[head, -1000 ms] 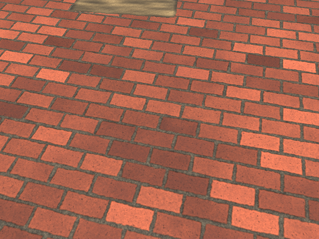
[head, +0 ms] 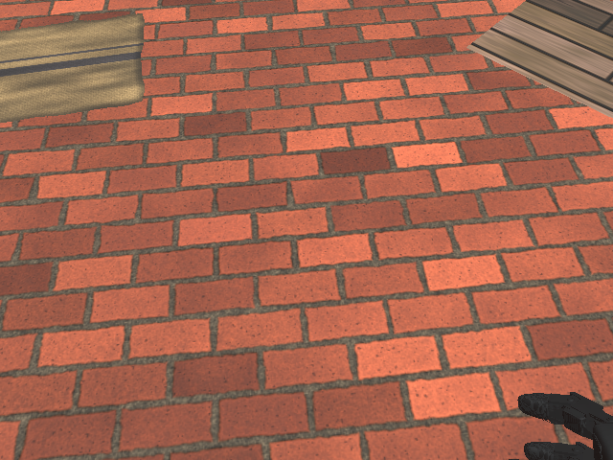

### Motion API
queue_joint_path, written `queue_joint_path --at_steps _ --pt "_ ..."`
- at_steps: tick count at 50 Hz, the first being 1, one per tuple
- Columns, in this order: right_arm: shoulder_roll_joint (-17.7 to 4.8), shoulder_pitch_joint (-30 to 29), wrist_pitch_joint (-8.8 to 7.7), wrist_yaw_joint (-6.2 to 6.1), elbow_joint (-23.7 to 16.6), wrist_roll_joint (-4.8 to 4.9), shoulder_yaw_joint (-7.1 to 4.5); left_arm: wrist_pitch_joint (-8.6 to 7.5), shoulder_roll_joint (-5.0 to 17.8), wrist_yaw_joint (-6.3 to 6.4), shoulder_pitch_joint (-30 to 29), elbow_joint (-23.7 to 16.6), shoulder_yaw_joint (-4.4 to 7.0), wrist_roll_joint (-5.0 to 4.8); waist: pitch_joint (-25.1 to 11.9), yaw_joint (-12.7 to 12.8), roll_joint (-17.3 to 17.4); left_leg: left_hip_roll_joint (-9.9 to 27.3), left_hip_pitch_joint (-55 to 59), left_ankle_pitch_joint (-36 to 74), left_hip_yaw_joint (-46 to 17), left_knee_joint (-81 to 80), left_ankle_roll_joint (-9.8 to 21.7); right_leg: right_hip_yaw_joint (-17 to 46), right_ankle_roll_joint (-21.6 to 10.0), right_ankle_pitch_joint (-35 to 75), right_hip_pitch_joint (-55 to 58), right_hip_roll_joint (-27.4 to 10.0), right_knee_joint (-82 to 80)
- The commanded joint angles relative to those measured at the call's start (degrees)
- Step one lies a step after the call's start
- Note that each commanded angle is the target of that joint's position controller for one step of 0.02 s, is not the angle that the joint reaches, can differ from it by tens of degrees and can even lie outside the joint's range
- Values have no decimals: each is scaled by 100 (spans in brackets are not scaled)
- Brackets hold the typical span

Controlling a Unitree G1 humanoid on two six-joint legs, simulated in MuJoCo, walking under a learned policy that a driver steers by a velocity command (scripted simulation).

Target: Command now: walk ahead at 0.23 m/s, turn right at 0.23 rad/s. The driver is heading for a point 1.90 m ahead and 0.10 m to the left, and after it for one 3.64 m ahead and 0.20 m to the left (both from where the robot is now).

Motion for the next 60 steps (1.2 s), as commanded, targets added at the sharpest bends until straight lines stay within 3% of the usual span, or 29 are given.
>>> queue_joint_path --at_steps 1,2,3,4,6,8,11,13,14,15,16,17,18,19,23,29,39,60 --pt "-795 1566 149 -17 111 126 -232 -90 825 -21 662 -263 142 -151 -1900 -773 981 2440 4260 2875 -2731 -326 1613 65 233 -475 -2899 -78 3035" --pt "-570 1113 186 -29 83 107 -135 -42 856 19 89 -389 147 -116 -1294 -695 472 2096 3403 2892 -2062 -493 1404 -217 282 -123 -2848 -278 2754" --pt "-386 879 185 -21 126 51 -51 12 778 48 -171 -449 158 -17 -928 -575 308 1911 2626 3224 -1697 -622 1362 -276 322 118 -2588 -447 2384" --pt "-336 732 175 -17 207 -24 -17 79 644 58 -161 -482 161 33 -832 -371 454 1724 2065 3287 -1405 -774 1298 -300 323 308 -2105 -642 1934" --pt "-376 515 185 -15 351 -92 -15 162 286 72 -115 -493 83 23 -738 -178 742 1455 1397 3466 -901 -963 1250 -562 368 422 -1400 -643 843" --pt "-585 456 233 -72 446 -59 -63 180 161 80 -308 -551 16 49 -910 -184 811 1421 1240 3579 -716 -985 1267 -720 385 867 -866 -602 -97" --pt "-753 469 367 -133 549 51 -80 281 340 39 -477 -522 38 50 -1031 -182 720 1426 1129 2126 -696 -1075 1144 -868 308 1945 -195 -512 -977" --pt "-660 437 434 -123 606 105 -21 347 399 12 -694 -542 55 124 -763 -151 606 1201 730 152 -680 -1102 849 -936 140 2453 302 -443 -1668" --pt "-502 580 445 -106 685 92 46 368 477 17 -900 -644 58 199 -558 -184 484 1040 520 -808 -688 -1098 572 -738 28 2666 447 -593 -2015" --pt "-392 775 449 -96 745 25 101 371 689 45 -1055 -777 78 213 -435 -310 176 805 326 -1637 -587 -919 276 -320 -134 3032 572 -992 -2267" --pt "-423 1207 456 -97 808 10 75 374 1062 74 -1287 -801 147 141 -291 -714 -469 386 394 -1894 -251 -800 80 -221 -341 2600 200 -1141 -2158" --pt "-401 1144 500 -141 850 8 93 349 820 33 -1378 -736 122 123 -239 -631 -685 298 923 -1579 -38 -640 -28 -317 -345 1500 -415 -952 -2289" --pt "-508 1016 532 -175 864 24 77 308 598 5 -1434 -732 69 155 -33 -556 -581 292 995 -1390 -28 -534 -56 -393 -240 1248 -633 -785 -2359" --pt "-498 1015 558 -212 904 39 78 263 535 -7 -1476 -704 43 182 1 -569 -530 321 1038 -1209 -37 -465 -32 -439 -144 1530 -660 -730 -2337" --pt "-545 1135 585 -253 1073 34 74 108 546 -28 -1381 -560 40 99 -286 -558 -268 396 1266 -363 -84 -302 -7 -554 -99 2971 -271 -654 -1968" --pt "-582 1059 661 -282 1289 92 64 108 535 -35 -1458 -368 32 77 -438 -561 -16 433 1575 206 -91 -141 -30 -632 -141 3633 -144 -591 -1824" --pt "-627 1016 759 -348 1591 101 65 147 487 -17 -1486 68 11 71 -321 -577 64 459 1708 210 -110 -173 -29 -767 -105 3415 -172 -484 -1925" --pt "-459 1345 724 -387 1911 82 145 196 373 54 -1317 857 -87 68 3 -535 90 419 1462 -552 -127 -497 -17 -912 13 2460 -303 -378 -2204"
Keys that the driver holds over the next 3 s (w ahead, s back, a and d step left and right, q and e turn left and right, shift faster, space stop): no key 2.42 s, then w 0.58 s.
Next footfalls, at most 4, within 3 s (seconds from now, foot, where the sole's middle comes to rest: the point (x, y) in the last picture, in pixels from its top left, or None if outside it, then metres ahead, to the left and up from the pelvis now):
0.30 right None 0.15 -0.14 -0.76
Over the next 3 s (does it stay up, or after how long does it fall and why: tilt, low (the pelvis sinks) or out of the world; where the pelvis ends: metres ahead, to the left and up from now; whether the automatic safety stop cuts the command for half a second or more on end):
stays up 0.28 -0.05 0.02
